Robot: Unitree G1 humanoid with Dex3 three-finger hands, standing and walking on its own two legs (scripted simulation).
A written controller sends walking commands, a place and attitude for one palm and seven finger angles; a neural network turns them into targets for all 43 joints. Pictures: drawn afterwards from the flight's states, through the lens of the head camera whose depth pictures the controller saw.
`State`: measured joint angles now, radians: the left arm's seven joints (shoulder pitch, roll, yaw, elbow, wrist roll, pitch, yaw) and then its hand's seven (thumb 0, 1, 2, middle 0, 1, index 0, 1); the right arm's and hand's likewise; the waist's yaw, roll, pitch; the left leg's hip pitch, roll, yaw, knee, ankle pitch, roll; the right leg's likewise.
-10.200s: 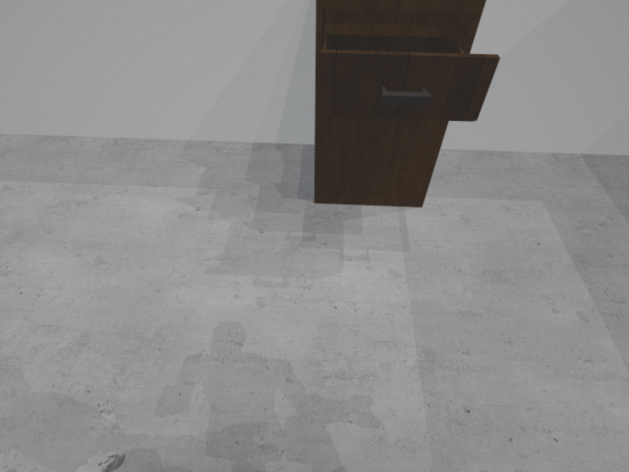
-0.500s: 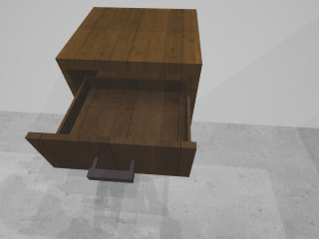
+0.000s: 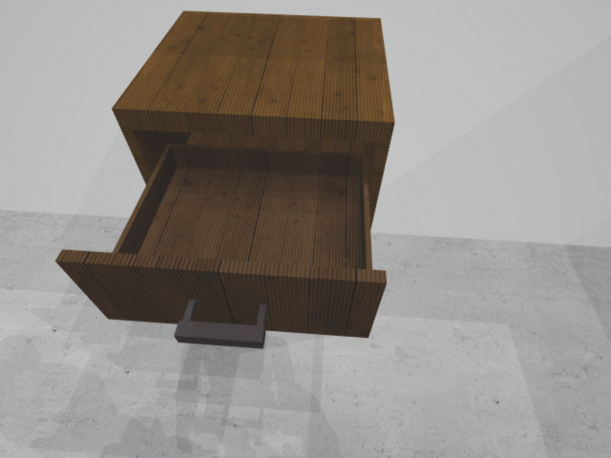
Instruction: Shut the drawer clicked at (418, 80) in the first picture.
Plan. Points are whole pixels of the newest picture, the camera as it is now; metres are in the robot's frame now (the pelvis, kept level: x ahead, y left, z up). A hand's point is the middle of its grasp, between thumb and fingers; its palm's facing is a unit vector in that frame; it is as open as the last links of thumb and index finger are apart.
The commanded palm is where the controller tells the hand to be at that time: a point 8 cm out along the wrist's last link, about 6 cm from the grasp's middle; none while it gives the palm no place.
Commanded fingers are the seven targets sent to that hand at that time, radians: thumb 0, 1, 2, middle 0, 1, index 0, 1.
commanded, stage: raise the hand and make a fist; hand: left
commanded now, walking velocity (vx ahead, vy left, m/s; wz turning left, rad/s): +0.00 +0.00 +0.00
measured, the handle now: (224, 321) +0.31 +0.14 -0.04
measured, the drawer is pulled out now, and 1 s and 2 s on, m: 0.30 0.29 0.29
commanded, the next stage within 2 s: bring the fist close to the handle in 1.94 s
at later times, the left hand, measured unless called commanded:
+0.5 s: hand out of the picture +0.11 +0.16 -0.04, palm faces +0.04 -1.00 +0.02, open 5.7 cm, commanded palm +0.09 +0.20 -0.03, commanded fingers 0.00 0.90 0.90 -0.68 -0.82 -0.68 -0.82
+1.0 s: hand (188, 443) +0.14 +0.14 +0.01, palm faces +0.01 -1.00 -0.03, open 3.4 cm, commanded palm +0.10 +0.19 +0.02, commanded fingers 0.00 0.90 0.90 -1.18 -1.36 -1.18 -1.36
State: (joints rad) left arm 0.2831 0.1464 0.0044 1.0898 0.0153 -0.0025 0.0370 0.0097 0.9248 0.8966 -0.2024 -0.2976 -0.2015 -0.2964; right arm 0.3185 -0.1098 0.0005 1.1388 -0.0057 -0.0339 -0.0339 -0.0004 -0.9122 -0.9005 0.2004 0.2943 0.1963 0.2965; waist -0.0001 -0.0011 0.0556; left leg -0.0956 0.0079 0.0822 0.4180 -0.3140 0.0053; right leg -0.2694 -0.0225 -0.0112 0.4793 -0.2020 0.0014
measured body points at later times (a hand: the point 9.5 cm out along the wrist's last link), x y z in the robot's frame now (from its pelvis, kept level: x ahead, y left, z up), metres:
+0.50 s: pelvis -0.03 +0.00 -0.08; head +0.01 +0.02 +0.36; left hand +0.10 +0.21 -0.04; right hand +0.26 -0.22 -0.07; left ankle -0.06 +0.11 -0.74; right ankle +0.03 -0.12 -0.74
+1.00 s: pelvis -0.02 +0.01 -0.07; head +0.04 +0.01 +0.37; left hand +0.13 +0.20 +0.01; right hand +0.16 -0.23 -0.14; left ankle -0.06 +0.11 -0.74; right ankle +0.03 -0.12 -0.74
